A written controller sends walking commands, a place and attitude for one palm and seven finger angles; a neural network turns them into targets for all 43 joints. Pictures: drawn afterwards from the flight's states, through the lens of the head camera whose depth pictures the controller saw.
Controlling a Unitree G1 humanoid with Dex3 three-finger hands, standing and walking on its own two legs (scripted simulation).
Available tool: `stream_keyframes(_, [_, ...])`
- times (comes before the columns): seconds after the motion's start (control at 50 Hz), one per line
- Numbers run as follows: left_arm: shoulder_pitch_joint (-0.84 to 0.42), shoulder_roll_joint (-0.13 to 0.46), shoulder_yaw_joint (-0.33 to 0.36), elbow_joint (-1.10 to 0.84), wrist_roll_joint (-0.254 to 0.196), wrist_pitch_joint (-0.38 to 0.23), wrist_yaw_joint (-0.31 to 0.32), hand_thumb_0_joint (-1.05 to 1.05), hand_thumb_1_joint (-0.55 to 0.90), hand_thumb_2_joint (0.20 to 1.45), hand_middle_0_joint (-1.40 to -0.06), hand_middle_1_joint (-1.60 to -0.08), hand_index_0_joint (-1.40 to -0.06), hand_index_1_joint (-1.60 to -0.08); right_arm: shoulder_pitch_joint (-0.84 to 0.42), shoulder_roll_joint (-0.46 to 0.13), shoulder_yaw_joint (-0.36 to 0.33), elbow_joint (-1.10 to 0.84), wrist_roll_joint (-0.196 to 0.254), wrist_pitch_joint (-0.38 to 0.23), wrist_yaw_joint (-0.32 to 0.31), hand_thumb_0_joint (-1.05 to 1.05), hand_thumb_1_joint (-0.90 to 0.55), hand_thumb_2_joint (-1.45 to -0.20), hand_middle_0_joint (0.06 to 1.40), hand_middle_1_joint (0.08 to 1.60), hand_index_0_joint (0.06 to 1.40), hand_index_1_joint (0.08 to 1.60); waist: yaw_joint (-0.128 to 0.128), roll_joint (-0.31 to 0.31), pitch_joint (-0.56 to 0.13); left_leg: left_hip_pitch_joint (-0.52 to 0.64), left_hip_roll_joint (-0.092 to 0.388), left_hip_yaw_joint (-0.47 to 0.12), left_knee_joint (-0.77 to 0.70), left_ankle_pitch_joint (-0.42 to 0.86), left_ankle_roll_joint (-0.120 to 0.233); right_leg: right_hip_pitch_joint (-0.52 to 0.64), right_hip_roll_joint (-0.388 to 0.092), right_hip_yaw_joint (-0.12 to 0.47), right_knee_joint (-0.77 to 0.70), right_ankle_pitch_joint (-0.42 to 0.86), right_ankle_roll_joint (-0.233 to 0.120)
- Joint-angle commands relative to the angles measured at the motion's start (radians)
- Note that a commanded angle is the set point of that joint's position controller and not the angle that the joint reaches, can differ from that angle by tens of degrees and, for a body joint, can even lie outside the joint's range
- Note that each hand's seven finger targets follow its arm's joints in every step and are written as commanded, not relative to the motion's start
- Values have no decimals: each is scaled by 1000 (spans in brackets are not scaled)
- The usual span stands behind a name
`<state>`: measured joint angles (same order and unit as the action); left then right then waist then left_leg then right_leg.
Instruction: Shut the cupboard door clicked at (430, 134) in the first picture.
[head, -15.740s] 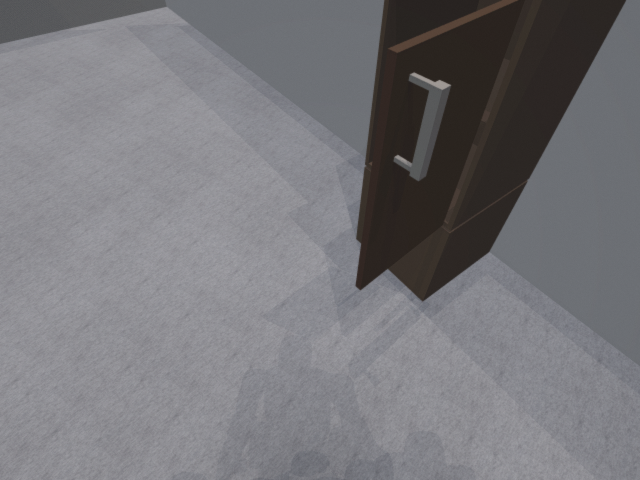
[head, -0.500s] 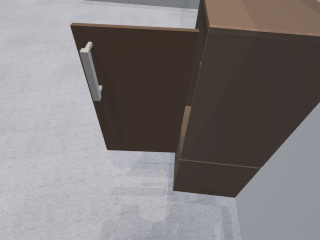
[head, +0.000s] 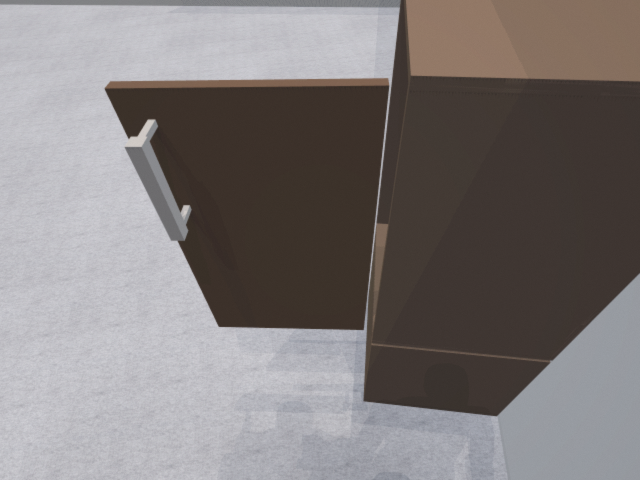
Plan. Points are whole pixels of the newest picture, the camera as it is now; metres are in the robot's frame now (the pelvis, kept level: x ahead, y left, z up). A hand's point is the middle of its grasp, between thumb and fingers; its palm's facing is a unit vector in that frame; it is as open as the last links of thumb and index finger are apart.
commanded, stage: come to a stop and stand still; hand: left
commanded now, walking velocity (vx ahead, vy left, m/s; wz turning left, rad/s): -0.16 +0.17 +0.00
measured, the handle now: (165, 184) +0.46 +0.24 +0.13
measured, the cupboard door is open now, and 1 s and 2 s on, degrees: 95 95 95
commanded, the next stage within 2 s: look again from close up in 1.42 s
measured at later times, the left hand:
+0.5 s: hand out of the picture -0.03 +0.23 -0.17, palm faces +0.07 -0.98 -0.17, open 7.4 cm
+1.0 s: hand out of the picture -0.06 +0.15 -0.17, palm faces +0.06 -0.99 -0.12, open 7.4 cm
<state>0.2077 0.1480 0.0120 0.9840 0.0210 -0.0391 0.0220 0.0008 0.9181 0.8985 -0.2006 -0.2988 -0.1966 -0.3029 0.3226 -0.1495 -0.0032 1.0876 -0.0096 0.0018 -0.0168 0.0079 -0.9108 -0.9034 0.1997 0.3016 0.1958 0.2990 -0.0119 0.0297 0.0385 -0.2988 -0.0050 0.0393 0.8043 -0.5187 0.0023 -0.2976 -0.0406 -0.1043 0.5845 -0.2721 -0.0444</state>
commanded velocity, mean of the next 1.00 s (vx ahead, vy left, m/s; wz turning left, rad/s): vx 0.01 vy -0.04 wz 0.00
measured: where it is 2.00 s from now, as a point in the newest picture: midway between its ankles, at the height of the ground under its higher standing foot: outside the picture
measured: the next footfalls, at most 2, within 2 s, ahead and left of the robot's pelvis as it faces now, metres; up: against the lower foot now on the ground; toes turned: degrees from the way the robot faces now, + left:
left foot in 0.28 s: +0.05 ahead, +0.13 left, +0.00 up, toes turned +3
right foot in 0.64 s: -0.06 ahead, -0.07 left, +0.00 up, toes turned -2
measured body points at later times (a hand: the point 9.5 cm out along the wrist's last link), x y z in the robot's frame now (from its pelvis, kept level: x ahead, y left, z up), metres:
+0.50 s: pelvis -0.03 +0.05 +0.01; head -0.02 +0.07 +0.46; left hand -0.03 +0.29 -0.16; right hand +0.04 -0.18 -0.13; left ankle +0.02 +0.15 -0.73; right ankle -0.07 -0.08 -0.69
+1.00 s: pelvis -0.03 +0.01 +0.01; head -0.03 +0.02 +0.46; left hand -0.07 +0.20 -0.16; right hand -0.06 -0.19 -0.16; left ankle +0.02 +0.15 -0.73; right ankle -0.10 -0.07 -0.73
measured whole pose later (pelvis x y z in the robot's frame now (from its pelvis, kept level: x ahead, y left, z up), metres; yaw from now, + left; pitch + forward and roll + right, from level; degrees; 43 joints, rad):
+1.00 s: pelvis -0.03 +0.01 +0.01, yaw +1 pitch -2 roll +0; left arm 0.36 0.10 -0.01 1.12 0.00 -0.01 0.03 0.00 0.91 0.90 -0.20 -0.30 -0.20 -0.30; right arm 0.33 -0.10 0.02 1.16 -0.01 0.00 -0.03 0.01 -0.91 -0.90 0.20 0.30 0.19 0.30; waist 0.00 -0.02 0.02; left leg -0.27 0.06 0.04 0.46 -0.17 -0.03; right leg -0.05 0.04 -0.06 0.42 -0.34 -0.05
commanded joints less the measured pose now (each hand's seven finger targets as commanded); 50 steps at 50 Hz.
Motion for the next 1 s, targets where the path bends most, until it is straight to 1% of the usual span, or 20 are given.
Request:
stream_keyframes(0.0, [93,170,35,-30,3,4,24,0,900,900,-200,-300,-200,-300,35,-47,-24,-53,6,15,-2,0,-900,-900,200,300,200,300,17,-203,-17,-124,36,-21,131,37,-30,92,-290,221,-221,713,-153])
stream_keyframes(0.04, [100,190,55,-36,6,15,27,0,900,900,-200,-300,-200,-300,3,-39,-30,-66,5,20,2,0,-900,-900,200,300,200,300,36,-164,-54,-126,21,8,103,56,-43,131,-282,198,-192,743,-160])
stream_keyframes(0.12, [96,225,68,-48,12,31,23,0,900,900,-200,-300,-200,-300,-46,-50,-39,-108,2,27,6,0,-900,-900,200,300,200,300,47,-206,-64,-109,9,20,31,90,-52,118,-275,203,-187,654,-155])
stream_keyframes(0.2, [46,224,69,-64,9,48,19,0,900,900,-200,-300,-200,-300,6,-53,-42,-108,3,19,4,0,-900,-900,200,300,200,300,5,-207,-75,86,-1,50,-241,263,-42,2,-218,171,-139,360,-89])
stream_keyframes(0.22, [39,201,63,-66,4,55,18,0,900,900,-200,-300,-200,-300,39,-65,-43,-98,3,10,3,0,-900,-900,200,300,200,300,-14,-163,-76,180,20,36,-354,343,-32,-60,-175,148,-88,221,-50])
stream_keyframes(0.24, [60,142,50,-77,1,65,15,0,900,900,-200,-300,-200,-300,51,-119,-53,-100,-2,0,0,0,-900,-900,200,300,200,300,-12,48,-83,219,139,-100,-444,367,1,-134,-83,92,30,-35,4])
stream_keyframes(0.26, [79,89,38,-87,-7,73,15,0,900,900,-200,-300,-200,-300,21,-186,-59,-131,-10,-4,-4,0,-900,-900,200,300,200,300,-1,278,-45,91,330,-334,-568,413,97,-166,1,33,170,-281,58])
stream_keyframes(0.28, [63,109,38,-85,-4,75,16,0,900,900,-200,-300,-200,-300,-30,-192,-51,-152,-17,0,-6,0,-900,-900,200,300,200,300,-1,210,-19,-45,369,-371,-602,353,179,-90,-5,100,274,-279,48])
stream_keyframes(0.3, [84,103,40,-68,-1,71,9,0,900,900,-200,-300,-200,-300,-104,-160,-38,-162,-21,-7,-8,0,-900,-900,200,300,200,300,35,135,-12,-106,334,-314,-624,228,183,-33,-19,113,298,-224,41])
stream_keyframes(0.34, [126,93,36,-14,10,71,-4,0,900,900,-200,-300,-200,-300,-150,-136,-29,-151,-19,-14,-16,0,-900,-900,200,300,200,300,51,160,-9,-95,263,-261,-618,151,148,-36,-5,116,319,-147,40])
stream_keyframes(0.5, [116,69,19,8,6,61,-14,0,900,900,-200,-300,-200,-300,-8,-174,-48,-99,-22,-6,-22,0,-900,-900,200,300,200,300,-25,80,-24,103,278,-286,-606,173,158,-52,14,78,103,-220,43])
stream_keyframes(0.54, [151,66,18,23,2,56,-13,0,900,900,-200,-300,-200,-300,-4,-177,-51,-87,-19,-4,-21,0,-900,-900,200,300,200,300,-13,82,-42,111,262,-274,-574,237,144,6,23,75,-29,-177,36])
stream_keyframes(0.58, [230,66,21,53,1,49,-10,0,900,900,-200,-300,-200,-300,-17,-166,-49,-84,-13,-1,-20,0,-900,-900,200,300,200,300,16,38,-67,65,201,-198,-525,225,87,136,27,71,-217,-41,28])
stream_keyframes(0.6, [251,86,24,62,2,46,-6,0,900,900,-200,-300,-200,-300,-24,-138,-45,-81,-7,0,-17,0,-900,-900,200,300,200,300,23,-12,-54,-4,153,-135,-470,223,50,201,-15,126,-269,-14,11])
stream_keyframes(0.64, [235,139,21,66,-3,36,2,0,900,900,-200,-300,-200,-300,-58,-59,-17,-91,0,-2,-8,0,-900,-900,200,300,200,300,19,-162,1,-55,52,-6,-338,198,0,130,-169,271,-386,-130,-52])
stream_keyframes(0.68, [181,109,10,61,-9,19,4,0,900,900,-200,-300,-200,-300,-66,-51,-9,-69,-12,-4,-1,0,-900,-900,200,300,200,300,6,-220,57,13,60,-8,-310,295,-3,4,-140,252,-383,-82,-57])
stream_keyframes(0.74, [197,74,-3,83,-12,12,6,0,900,900,-200,-300,-200,-300,1,-61,-3,-12,-6,-15,-9,0,-900,-900,200,300,200,300,-3,-101,47,102,98,-30,-359,451,8,36,-74,158,-291,126,-19])
stream_keyframes(0.78, [214,67,-5,93,-13,15,11,0,900,900,-200,-300,-200,-300,17,-67,-3,11,-3,-13,-13,0,-900,-900,200,300,200,300,0,-62,56,102,110,-39,-365,446,6,42,-65,152,-294,96,-8])
stream_keyframes(0.84, [234,64,-6,111,-15,20,12,0,900,900,-200,-300,-200,-300,20,-54,2,29,0,-9,-17,0,-900,-900,200,300,200,300,13,-29,110,80,109,-39,-385,431,6,45,-56,151,-308,52,-3])
stream_keyframes(0.98, [255,47,-6,123,-16,19,18,0,900,900,-200,-300,-200,-300,39,-40,3,46,1,-12,-24,0,-900,-900,200,300,200,300,16,-34,66,99,108,-40,-387,454,3,99,-59,147,-291,131,-2])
